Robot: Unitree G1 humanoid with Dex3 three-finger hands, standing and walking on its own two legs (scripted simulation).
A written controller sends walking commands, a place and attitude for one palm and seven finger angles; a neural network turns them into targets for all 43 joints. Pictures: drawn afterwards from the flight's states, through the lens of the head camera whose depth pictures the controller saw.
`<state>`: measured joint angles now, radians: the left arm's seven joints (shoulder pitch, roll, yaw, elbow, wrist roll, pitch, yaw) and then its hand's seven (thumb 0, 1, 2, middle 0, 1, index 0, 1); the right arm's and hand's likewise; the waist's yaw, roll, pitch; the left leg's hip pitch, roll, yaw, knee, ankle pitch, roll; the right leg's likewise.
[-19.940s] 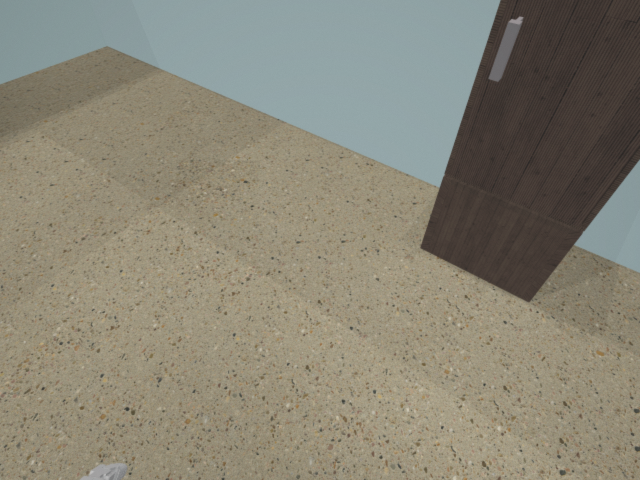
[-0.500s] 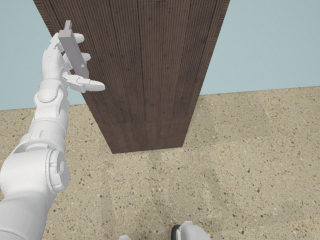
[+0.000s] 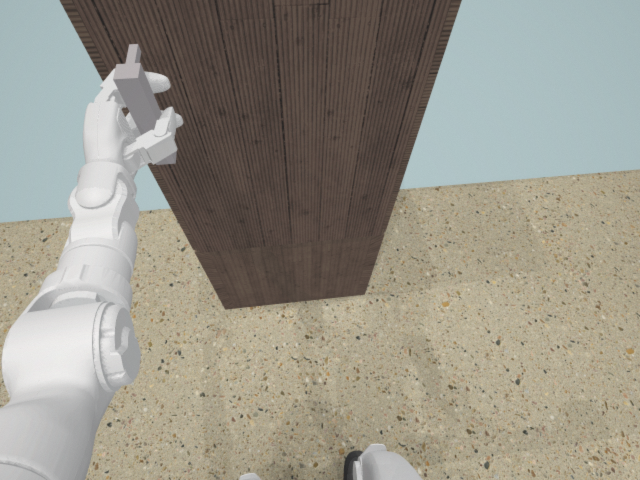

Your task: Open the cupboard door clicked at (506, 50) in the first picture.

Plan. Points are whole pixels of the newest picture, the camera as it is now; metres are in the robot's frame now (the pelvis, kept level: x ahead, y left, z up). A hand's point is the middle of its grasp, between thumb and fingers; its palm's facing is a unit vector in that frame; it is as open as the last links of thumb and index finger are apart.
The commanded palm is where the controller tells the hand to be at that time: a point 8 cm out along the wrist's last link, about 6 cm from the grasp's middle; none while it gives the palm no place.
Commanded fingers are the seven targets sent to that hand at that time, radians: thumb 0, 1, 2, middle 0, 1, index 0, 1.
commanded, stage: close the thumb around the handle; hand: left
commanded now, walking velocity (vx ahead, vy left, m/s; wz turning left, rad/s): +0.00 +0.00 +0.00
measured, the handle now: (150, 107) +0.56 +0.18 +0.11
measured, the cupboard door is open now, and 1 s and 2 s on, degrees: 0 28 37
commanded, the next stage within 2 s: pull the door open along its arc in 0.10 s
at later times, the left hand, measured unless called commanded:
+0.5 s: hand (167, 149) +0.49 +0.15 +0.11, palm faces +0.03 -1.00 -0.01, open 6.2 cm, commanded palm +0.42 +0.20 +0.11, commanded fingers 0.00 0.90 0.90 -0.40 -1.35 -0.40 -1.35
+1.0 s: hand (228, 245) +0.35 +0.07 +0.12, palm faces +0.38 -0.92 +0.03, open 6.4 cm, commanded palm +0.29 +0.13 +0.11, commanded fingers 0.00 0.90 0.90 -0.40 -1.35 -0.40 -1.35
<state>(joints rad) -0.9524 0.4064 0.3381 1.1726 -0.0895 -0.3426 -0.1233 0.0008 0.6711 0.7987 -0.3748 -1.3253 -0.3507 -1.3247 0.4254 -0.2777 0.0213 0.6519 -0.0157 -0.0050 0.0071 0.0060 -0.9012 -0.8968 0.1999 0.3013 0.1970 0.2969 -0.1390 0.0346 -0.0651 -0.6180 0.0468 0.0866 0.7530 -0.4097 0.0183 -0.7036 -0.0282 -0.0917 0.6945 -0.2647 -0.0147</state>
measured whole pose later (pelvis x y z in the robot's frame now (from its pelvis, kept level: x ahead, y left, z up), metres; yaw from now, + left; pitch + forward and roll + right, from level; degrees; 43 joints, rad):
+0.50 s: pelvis +0.01 +0.00 +0.01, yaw -2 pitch +14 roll -1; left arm -0.74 0.33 0.34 0.95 -0.12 -0.31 -0.13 0.00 0.68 0.74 -0.35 -1.35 -0.33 -1.35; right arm 0.42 -0.27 0.00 0.62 0.00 0.02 0.02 0.01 -0.90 -0.90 0.20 0.30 0.20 0.30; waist -0.11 0.04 -0.10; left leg -0.54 0.05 0.12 0.70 -0.41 0.02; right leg -0.65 -0.01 -0.06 0.66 -0.26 -0.01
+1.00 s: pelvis +0.01 -0.02 +0.02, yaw +0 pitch +3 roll +0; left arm -0.14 -0.12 -0.08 0.15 0.00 0.00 0.51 0.02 0.63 0.75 -0.32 -1.28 -0.35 -1.31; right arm 0.12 -0.18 0.02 0.58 -0.04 0.05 -0.01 0.01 -0.90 -0.90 0.20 0.30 0.20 0.30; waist 0.00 0.05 -0.04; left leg -0.25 0.04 0.08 0.54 -0.34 -0.01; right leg -0.35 -0.02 -0.10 0.54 -0.24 -0.03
